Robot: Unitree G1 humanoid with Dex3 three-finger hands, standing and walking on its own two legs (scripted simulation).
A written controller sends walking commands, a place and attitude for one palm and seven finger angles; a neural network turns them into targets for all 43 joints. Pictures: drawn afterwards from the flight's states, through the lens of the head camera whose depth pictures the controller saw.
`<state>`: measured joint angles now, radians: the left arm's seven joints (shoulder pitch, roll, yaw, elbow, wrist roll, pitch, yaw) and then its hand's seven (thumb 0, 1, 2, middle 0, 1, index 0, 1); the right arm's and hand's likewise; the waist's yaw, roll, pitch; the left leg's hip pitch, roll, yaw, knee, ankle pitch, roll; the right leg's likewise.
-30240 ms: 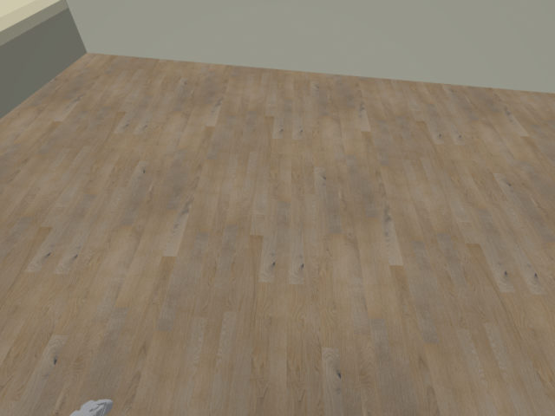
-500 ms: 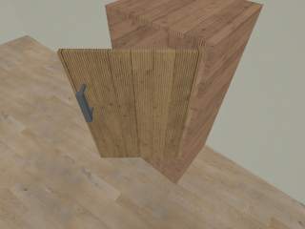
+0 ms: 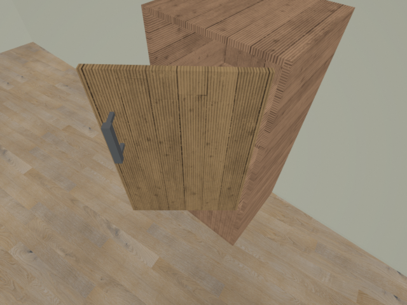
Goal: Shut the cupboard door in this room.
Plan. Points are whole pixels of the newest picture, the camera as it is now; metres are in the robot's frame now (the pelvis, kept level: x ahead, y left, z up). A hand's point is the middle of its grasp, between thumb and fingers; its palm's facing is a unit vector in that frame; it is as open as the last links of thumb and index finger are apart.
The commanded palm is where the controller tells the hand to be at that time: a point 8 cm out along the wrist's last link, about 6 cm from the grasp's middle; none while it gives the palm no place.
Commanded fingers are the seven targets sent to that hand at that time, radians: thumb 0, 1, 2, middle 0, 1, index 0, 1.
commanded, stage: raise the hand and make a fist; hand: left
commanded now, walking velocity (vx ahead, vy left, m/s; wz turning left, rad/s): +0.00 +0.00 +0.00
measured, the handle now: (115, 138) +0.46 +0.24 +0.04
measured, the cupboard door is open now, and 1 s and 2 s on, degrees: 40 40 40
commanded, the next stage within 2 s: bring the fist close to the handle in 1.92 s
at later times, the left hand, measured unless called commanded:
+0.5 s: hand out of the picture +0.13 +0.18 -0.06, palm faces +0.17 -0.98 -0.03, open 5.8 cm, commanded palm +0.13 +0.22 -0.04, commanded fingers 0.00 0.90 0.90 -0.66 -0.80 -0.66 -0.80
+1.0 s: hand (115, 265) +0.19 +0.18 -0.01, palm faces +0.06 -1.00 -0.03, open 3.6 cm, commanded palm +0.16 +0.23 +0.00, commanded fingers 0.00 0.90 0.90 -1.12 -1.30 -1.12 -1.30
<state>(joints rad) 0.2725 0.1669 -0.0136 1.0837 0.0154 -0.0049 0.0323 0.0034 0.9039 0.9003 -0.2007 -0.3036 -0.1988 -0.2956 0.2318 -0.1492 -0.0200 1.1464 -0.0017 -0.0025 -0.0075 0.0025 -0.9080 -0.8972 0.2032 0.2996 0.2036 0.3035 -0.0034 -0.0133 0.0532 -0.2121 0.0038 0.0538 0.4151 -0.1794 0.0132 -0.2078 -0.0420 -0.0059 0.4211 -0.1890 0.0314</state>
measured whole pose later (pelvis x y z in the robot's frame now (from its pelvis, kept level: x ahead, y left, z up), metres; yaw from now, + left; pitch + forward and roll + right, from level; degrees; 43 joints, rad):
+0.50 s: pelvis -0.01 -0.03 -0.11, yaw +4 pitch +12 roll -2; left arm 0.60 0.21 0.12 -0.09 -0.27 -0.48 -0.23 0.02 0.90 0.90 -0.49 -0.61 -0.48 -0.61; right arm 0.14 -0.25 -0.05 0.46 0.02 -0.27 -0.04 0.01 -0.90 -0.90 0.20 0.30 0.20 0.30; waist 0.07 0.00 -0.12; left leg -0.93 0.03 -0.06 1.24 -0.53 -0.03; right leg -0.87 -0.03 -0.09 1.22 -0.56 -0.02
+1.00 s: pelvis +0.00 -0.02 -0.08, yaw +3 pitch +11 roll -2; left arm 0.52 0.22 0.15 -0.16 -0.31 -0.37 -0.26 0.02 0.90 0.90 -0.94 -1.11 -0.94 -1.11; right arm 0.28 -0.25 -0.03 0.54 0.04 -0.20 -0.08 0.01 -0.90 -0.90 0.21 0.30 0.21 0.30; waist 0.01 0.03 -0.12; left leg -0.81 0.03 -0.03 1.10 -0.49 -0.01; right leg -0.76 -0.03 -0.07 1.07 -0.51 0.00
